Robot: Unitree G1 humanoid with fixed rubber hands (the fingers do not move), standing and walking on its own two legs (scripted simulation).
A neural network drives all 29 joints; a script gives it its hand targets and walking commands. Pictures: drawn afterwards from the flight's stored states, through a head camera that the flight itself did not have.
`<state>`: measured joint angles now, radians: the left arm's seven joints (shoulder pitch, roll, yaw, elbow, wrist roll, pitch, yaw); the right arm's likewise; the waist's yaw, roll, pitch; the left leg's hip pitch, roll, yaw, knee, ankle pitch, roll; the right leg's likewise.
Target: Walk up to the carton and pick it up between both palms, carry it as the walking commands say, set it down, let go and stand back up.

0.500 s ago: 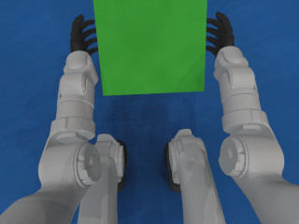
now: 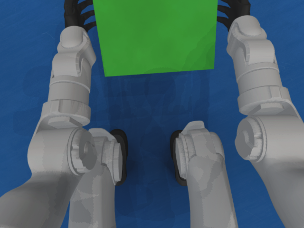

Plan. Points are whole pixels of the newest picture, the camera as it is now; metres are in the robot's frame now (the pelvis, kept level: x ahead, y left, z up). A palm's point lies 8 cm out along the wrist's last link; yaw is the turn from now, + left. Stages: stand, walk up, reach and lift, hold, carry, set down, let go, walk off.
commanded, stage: set down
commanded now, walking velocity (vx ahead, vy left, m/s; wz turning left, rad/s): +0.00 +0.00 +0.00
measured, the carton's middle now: (154, 18) +0.57 -0.04 -0.23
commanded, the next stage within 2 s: none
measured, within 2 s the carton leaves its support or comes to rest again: neither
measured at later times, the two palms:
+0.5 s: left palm (80, 28) +0.55 +0.13 -0.18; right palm (226, 22) +0.53 -0.20 -0.18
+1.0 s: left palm (80, 26) +0.55 +0.13 -0.19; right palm (226, 21) +0.54 -0.21 -0.19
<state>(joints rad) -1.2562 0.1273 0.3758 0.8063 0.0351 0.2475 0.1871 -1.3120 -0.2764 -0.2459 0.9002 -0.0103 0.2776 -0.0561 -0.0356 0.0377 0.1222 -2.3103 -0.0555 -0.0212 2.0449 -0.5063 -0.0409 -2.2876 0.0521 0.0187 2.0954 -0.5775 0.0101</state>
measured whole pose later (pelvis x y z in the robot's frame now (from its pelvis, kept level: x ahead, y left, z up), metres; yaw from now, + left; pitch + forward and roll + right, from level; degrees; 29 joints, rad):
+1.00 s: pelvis +0.00 +0.00 -0.03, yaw +1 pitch +37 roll +1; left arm -1.41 0.23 0.35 1.00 -0.04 0.17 0.13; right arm -1.45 -0.34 -0.22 1.02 0.00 0.23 0.02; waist -0.04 0.06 0.32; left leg -2.29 -0.08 -0.02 2.18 -0.54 -0.05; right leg -2.26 0.04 0.01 2.23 -0.63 0.01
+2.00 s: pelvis +0.01 +0.00 -0.03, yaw +1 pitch +38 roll +2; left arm -1.42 0.24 0.38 1.03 0.01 0.10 0.08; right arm -1.42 -0.31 -0.31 1.00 -0.06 0.14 0.05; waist -0.04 0.05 0.33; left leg -2.29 -0.07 -0.02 2.21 -0.59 -0.05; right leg -2.25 0.04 0.02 2.27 -0.67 0.00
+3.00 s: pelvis +0.01 -0.01 +0.03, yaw +0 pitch +43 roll +2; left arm -1.29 0.30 0.22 0.95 -0.13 0.14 0.13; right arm -1.32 -0.45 -0.17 1.00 0.14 0.14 0.00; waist -0.01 0.02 0.12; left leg -2.17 -0.04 -0.02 1.96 -0.54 -0.05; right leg -2.16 0.06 0.02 2.02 -0.60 0.00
